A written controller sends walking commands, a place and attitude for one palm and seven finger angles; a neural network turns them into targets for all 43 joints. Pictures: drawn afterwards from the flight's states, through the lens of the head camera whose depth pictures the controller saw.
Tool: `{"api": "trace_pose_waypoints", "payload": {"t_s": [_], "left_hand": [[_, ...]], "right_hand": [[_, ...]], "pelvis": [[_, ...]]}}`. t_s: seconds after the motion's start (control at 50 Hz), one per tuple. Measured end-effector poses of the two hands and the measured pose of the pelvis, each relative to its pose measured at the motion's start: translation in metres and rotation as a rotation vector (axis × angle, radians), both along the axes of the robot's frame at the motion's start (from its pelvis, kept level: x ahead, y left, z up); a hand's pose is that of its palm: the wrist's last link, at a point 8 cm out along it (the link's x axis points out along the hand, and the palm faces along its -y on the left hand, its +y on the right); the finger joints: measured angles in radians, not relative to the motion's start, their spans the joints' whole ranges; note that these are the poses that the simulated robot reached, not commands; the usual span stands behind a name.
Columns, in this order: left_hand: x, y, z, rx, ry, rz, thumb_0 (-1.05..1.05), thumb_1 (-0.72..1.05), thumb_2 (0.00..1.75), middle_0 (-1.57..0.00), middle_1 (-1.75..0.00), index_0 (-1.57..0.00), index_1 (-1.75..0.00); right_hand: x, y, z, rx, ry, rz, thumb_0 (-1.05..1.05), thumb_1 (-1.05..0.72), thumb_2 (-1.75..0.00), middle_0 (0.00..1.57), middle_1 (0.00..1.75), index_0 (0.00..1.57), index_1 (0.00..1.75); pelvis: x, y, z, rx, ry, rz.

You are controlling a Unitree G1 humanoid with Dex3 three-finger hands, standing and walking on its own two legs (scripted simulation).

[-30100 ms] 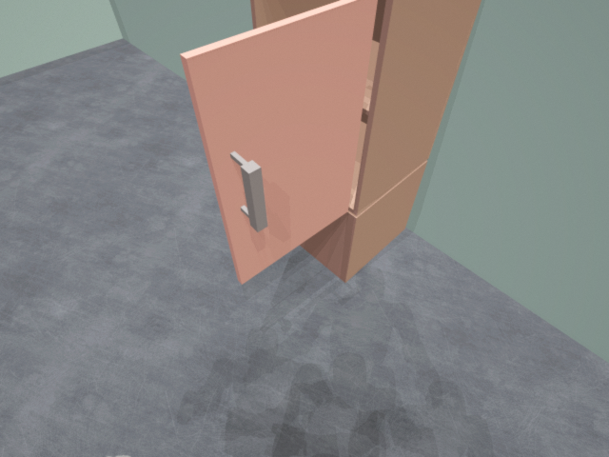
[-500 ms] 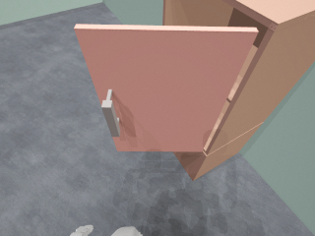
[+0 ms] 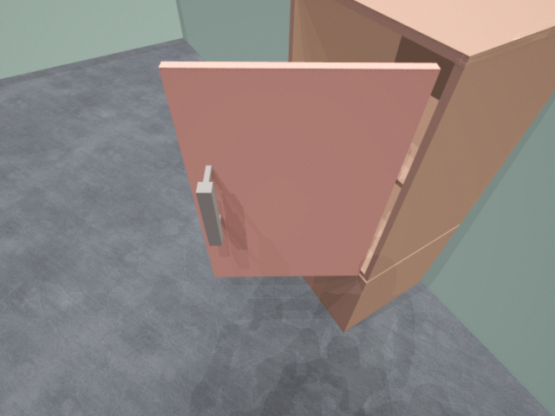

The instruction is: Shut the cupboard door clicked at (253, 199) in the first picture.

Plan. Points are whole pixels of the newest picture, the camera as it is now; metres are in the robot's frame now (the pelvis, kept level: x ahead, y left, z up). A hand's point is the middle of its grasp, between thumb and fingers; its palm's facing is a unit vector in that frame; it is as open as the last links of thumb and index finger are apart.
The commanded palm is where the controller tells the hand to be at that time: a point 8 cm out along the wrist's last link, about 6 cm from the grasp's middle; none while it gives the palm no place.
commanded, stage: come to a stop and stand still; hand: left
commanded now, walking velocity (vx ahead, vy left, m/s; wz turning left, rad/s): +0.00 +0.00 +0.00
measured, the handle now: (212, 206) +0.47 +0.16 -0.02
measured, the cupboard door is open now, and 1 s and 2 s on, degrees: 59 59 59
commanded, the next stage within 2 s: look again from close up in 0.48 s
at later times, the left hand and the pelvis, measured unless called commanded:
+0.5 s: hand out of the picture -0.02 +0.13 -0.18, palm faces +0.02 -0.99 -0.14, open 7.4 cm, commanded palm none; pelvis -0.01 -0.02 +0.00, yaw +0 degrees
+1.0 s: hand out of the picture -0.02 +0.18 -0.18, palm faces +0.04 -0.98 -0.20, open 7.4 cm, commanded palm none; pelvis -0.02 +0.00 +0.00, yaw +1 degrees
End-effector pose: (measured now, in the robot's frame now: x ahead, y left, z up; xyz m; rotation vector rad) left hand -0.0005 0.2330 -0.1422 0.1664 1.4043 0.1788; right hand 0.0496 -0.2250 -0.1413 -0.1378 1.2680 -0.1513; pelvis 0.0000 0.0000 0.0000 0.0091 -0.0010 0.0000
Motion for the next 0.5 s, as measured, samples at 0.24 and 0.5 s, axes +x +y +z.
{"api": "trace_pose_waypoints", "payload": {"t_s": [0.24,0.5], "left_hand": [[-0.013,-0.037,-0.006,-0.061,0.005,-0.014,0.01,0.93,0.89,-0.20,-0.30,-0.20,-0.30],[-0.024,-0.054,-0.007,-0.083,0.051,0.005,0.01,0.92,0.89,-0.20,-0.30,-0.20,-0.30]], "right_hand": [[-0.089,-0.020,0.006,-0.021,0.192,-0.055,0.00,-0.92,-0.90,0.20,0.30,0.20,0.30],[-0.112,-0.007,0.005,0.017,0.263,-0.074,0.00,-0.91,-0.90,0.20,0.30,0.20,0.30]], "pelvis": [[-0.008,-0.017,0.005,-0.002,-0.024,0.001],[-0.005,-0.024,0.005,-0.003,-0.013,0.004]]}}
